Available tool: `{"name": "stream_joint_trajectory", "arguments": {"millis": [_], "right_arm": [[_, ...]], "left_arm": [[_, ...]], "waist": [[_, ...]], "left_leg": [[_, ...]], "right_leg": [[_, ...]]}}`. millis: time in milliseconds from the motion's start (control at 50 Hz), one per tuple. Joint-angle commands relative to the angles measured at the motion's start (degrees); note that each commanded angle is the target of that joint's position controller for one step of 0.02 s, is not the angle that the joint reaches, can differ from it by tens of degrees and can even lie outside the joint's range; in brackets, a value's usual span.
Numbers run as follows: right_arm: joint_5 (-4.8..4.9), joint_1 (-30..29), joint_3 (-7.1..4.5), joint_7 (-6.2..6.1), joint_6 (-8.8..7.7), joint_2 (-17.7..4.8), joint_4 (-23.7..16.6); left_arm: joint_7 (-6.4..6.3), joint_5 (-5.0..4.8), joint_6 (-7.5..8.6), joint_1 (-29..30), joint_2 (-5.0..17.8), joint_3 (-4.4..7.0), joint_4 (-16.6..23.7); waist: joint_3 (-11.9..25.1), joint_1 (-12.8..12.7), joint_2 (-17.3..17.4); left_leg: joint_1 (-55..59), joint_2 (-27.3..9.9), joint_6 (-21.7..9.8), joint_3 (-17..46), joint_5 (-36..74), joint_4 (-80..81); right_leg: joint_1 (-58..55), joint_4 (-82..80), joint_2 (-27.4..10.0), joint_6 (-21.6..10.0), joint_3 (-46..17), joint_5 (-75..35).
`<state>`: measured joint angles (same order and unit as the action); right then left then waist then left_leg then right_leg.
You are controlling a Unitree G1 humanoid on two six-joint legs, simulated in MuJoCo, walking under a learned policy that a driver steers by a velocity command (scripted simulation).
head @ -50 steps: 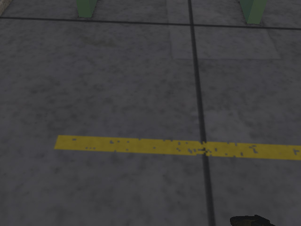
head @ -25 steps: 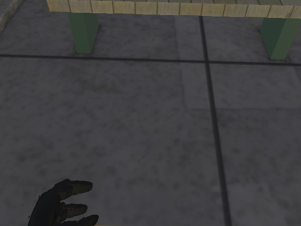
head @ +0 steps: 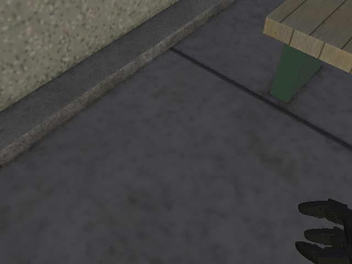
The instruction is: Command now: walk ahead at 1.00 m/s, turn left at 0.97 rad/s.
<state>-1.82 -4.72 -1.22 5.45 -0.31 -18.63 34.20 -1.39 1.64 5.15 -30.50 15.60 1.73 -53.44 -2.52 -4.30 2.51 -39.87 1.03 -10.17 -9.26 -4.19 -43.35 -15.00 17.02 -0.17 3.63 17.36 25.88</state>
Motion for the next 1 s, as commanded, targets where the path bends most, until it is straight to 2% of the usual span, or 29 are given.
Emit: {"name": "stream_joint_trajectory", "arguments": {"millis": [20, 40, 60, 80, 100, 120, 160, 200, 280, 320, 360, 380, 400, 420, 440, 460, 480, 500, 540, 580, 620, 680, 720, 800, 840, 860, 880, 920, 1000], "right_arm": [[0.05, 32.4, -3.8, -1.9, -0.37, -8.8, 7.0], [1.03, 32.4, -5.39, -3.65, -0.24, -11.2, 8.8], [0.17, 25.6, -6.34, -4.31, 0.92, -17.7, 6.1], [0.27, 28.8, -7.07, -4.6, 1.37, -18.1, 4.1], [0.64, 27.7, -6.68, -5.16, 1.03, -15.3, 5.2], [0.69, 25.9, -5.99, -5.52, 0.38, -12.5, 5.9], [0.92, 22.2, -4.87, -6.15, -1.44, -10.0, 5.7], [1.38, 21.9, -4.0, -5.72, -3.08, -8.1, 5.9], [1.99, 24.1, -3.53, -4.88, -5.22, -5.9, 8.3], [3.05, 29.3, -3.53, -4.5, -5.55, -6.0, 10.8], [2.66, 32.0, -3.6, -5.2, -5.25, -7.0, 12.5], [2.12, 32.3, -3.75, -5.71, -5.09, -8.0, 12.8], [3.59, 32.5, -3.39, -6.57, -3.94, -5.6, 12.9], [2.81, 28.5, -3.8, -6.84, -3.04, -8.5, 12.3], [1.46, 23.5, -3.55, -6.71, -2.58, -7.7, 9.9], [0.08, 31.3, -1.58, -6.31, -2.68, 0.5, 9.8], [2.92, 40.5, -1.08, -5.57, -3.21, -1.1, 12.0], [4.69, 36.4, -1.93, -5.51, -2.64, -5.2, 12.0], [3.25, 21.4, -2.3, -6.26, -1.58, -6.3, 7.6], [2.77, 22.7, -2.19, -6.29, -0.27, -3.4, 7.0], [2.62, 25.3, -1.41, -6.77, 0.42, 0.0, 7.7], [1.81, 22.2, -0.6, -7.16, 0.36, 1.2, 7.1], [1.94, 19.1, -0.86, -7.01, 0.67, -0.4, 6.8], [1.47, 13.8, -1.77, -6.84, 1.22, -2.1, 5.7], [0.43, 12.9, -2.06, -6.98, 0.98, -3.0, 5.3], [0.22, 12.1, -2.51, -7.42, 1.01, -5.6, 4.5], [0.62, 9.8, -2.71, -7.4, 1.37, -5.9, 5.1], [0.66, 8.5, -1.66, -6.68, 1.12, -0.7, 5.1], [1.06, 10.3, -1.91, -6.6, -0.39, -1.2, 6.6]], "left_arm": [[-0.83, 0.56, -0.91, 12.2, 14.8, 3.13, 8.7], [0.45, 1.21, -1.21, 11.6, 11.3, 2.75, 8.8], [0.93, 1.25, -0.52, 7.7, 5.6, 1.19, 14.4], [0.97, 0.5, 0.98, 12.7, 8.8, 1.17, 18.7], [1.0, 0.55, 1.97, 16.2, 9.2, 0.79, 19.3], [0.95, 0.64, 2.08, 16.5, 9.3, 0.65, 18.6], [0.96, 2.44, -0.12, 14.3, 8.4, 0.27, 17.7], [1.3, 2.74, -2.23, 15.9, 6.6, -0.12, 18.8], [3.1, 1.0, -1.44, 26.5, 1.2, -2.27, 22.1], [3.16, 0.56, -0.89, 28.3, 0.9, -2.27, 21.5], [2.72, 0.82, -0.52, 29.4, 2.4, -1.79, 21.5], [2.23, 1.13, -0.24, 27.5, 3.9, -1.17, 20.9], [1.7, -2.2, 1.86, 28.3, 8.7, 1.78, 22.7], [1.49, -2.68, 2.72, 20.8, 10.0, 2.47, 20.9], [1.23, -1.75, 2.9, 9.7, 11.1, 2.68, 17.6], [1.77, 0.63, 3.02, 4.8, 12.7, 2.16, 15.5], [2.83, 1.1, 3.01, 0.3, 9.9, 1.97, 14.6], [2.75, -0.1, 2.3, 5.9, 9.6, 2.7, 16.2], [2.01, -1.28, 1.35, 16.4, 5.5, 1.19, 17.0], [2.15, -0.86, 1.24, 18.9, 5.2, 0.71, 15.5], [2.96, -0.47, 1.51, 22.3, 4.3, 0.42, 14.4], [2.73, -0.67, 0.81, 23.5, 6.8, 1.33, 12.6], [2.37, -0.95, 0.0, 22.9, 7.5, 1.54, 11.6], [2.23, -1.26, -1.51, 23.2, 6.9, 1.08, 10.1], [2.23, -1.21, -1.85, 20.4, 4.2, 0.09, 8.8], [2.25, -0.2, -1.75, 16.7, 3.4, -0.2, 8.3], [2.14, -0.38, -2.12, 12.8, 2.2, -0.46, 7.8], [1.48, -0.19, -3.26, 18.6, 4.2, -0.06, 8.1], [0.85, -0.32, -3.84, 18.8, 4.4, 0.07, 7.3]], "waist": [[11.4, 21.2, -7.7], [9.9, 17.9, 0.7], [11.9, 8.6, 11.5], [19.8, 12.5, 4.8], [10.9, 11.0, -2.0], [3.1, 7.5, -6.5], [-0.7, 2.0, -8.1], [-1.8, 0.6, -7.4], [-4.0, 4.6, -4.4], [-2.4, 7.8, -3.9], [-0.8, 9.2, -1.8], [1.0, 8.3, -0.2], [4.4, 5.4, 0.3], [8.7, -0.5, 1.5], [14.6, -5.4, 1.9], [23.2, -1.3, -16.4], [35.9, -1.3, -20.2], [32.3, -2.1, -14.1], [13.4, 0.3, -0.5], [7.8, 4.9, -2.7], [7.0, 7.7, -5.2], [10.8, 7.3, -8.0], [11.7, 6.1, -8.0], [7.8, 5.4, -8.0], [5.9, 4.9, -5.9], [6.8, 2.2, -0.5], [7.8, -0.9, 6.7], [3.8, 1.8, 3.7], [4.3, 2.4, 1.4]], "left_leg": [[44.8, 5.2, -5.3, 3.5, -4.5, 3.7], [53.5, 1.7, -6.9, 10.6, -8.4, 6.8], [62.5, -10.6, -13.7, 37.4, -0.5, 9.4], [66.6, -15.5, -19.1, 52.8, -12.6, 21.6], [58.5, -15.6, -16.7, 53.7, -16.7, 28.2], [47.9, -13.6, -14.2, 49.0, -13.2, 29.9], [33.1, -8.3, -12.3, 39.6, -4.0, 30.2], [23.1, -4.8, -11.5, 33.9, -2.2, 32.3], [16.7, 1.0, -5.6, 22.6, 14.3, 34.9], [23.8, -0.5, -2.7, 21.8, 27.5, 33.0], [33.7, -1.7, -0.1, 22.1, 37.3, 28.9], [37.7, -2.5, 1.3, 23.1, 42.5, 25.0], [41.5, -4.7, 2.6, 26.1, 40.3, 16.7], [43.9, -4.3, 4.3, 24.2, 42.5, 8.1], [37.0, -2.1, 6.6, 22.6, 34.2, -6.4], [17.4, 8.7, 11.1, 19.9, -25.3, -33.0], [8.6, 10.6, 11.6, 27.5, -34.4, -44.6], [4.9, 6.3, 12.4, 27.2, -30.4, -46.4], [3.7, 1.3, 12.8, 19.2, -24.4, -38.6], [10.0, -1.6, 12.5, 17.0, -23.0, -31.9], [16.1, -3.4, 13.0, 15.2, -20.8, -20.2], [22.6, -4.0, 13.8, 13.4, -11.2, -5.4], [24.5, -4.2, 13.6, 13.4, -5.2, -0.3], [28.4, -3.8, 11.0, 12.4, -2.1, 10.5], [31.5, -5.7, 8.7, 14.6, 3.0, 18.1], [34.2, -10.2, 6.7, 18.8, 10.0, 17.7], [28.8, -11.0, 4.1, 20.4, -3.0, 19.3], [21.1, -6.9, 6.6, 18.7, -16.3, 21.7], [23.6, -5.7, 8.1, 17.0, -5.1, 18.2]], "right_leg": [[24.1, 38.0, -14.6, -4.0, -4.4, -82.9], [37.8, 59.5, -5.7, -4.0, -4.7, -27.2], [58.2, 79.3, 0.9, -1.7, -8.9, 4.5], [65.8, 80.6, 0.4, -1.9, -20.8, 0.7], [68.0, 74.2, -2.5, -2.2, -22.2, -3.2], [65.1, 67.6, -4.5, -2.0, -21.7, -5.0], [56.6, 60.0, -6.9, -0.3, -21.8, -2.3], [51.5, 50.7, -8.3, 1.1, -20.0, -1.0], [40.7, 26.1, -7.0, -1.6, -15.3, -30.1], [37.6, 19.2, -3.6, -3.9, -13.5, -40.3], [38.0, 14.0, -0.3, -5.7, -13.1, -39.3], [35.8, 12.4, 1.5, -6.5, -13.5, -36.9], [32.7, 9.9, 2.5, -6.1, -16.9, -35.3], [27.5, 6.4, 1.6, -6.3, -16.2, -41.2], [13.7, 9.4, -3.9, -7.9, -19.1, -52.5], [-8.3, 19.4, -19.6, -17.1, -34.8, -84.9], [-19.2, 16.4, -26.9, -23.2, -53.3, -81.6], [-14.5, 12.7, -26.2, -23.6, -51.3, -66.1], [8.9, 6.7, -19.4, -19.3, -38.9, -57.0], [23.0, 1.7, -15.3, -18.2, -32.5, -56.2], [31.1, -0.3, -12.1, -17.6, -25.6, -58.9], [32.4, -0.4, -10.9, -17.6, -20.6, -61.7], [31.8, -0.8, -11.3, -17.2, -20.4, -52.1], [34.8, -0.6, -11.0, -14.9, -22.6, -23.3], [35.9, 2.2, -7.9, -10.4, -22.5, -12.5], [37.8, 6.0, -4.3, -7.7, -20.4, -6.1], [34.1, 6.2, -1.1, -5.6, -16.3, -4.1], [29.9, 7.5, -1.1, -4.3, -15.6, -9.0], [29.8, 8.0, -2.3, -5.1, -16.5, -12.7]]}}
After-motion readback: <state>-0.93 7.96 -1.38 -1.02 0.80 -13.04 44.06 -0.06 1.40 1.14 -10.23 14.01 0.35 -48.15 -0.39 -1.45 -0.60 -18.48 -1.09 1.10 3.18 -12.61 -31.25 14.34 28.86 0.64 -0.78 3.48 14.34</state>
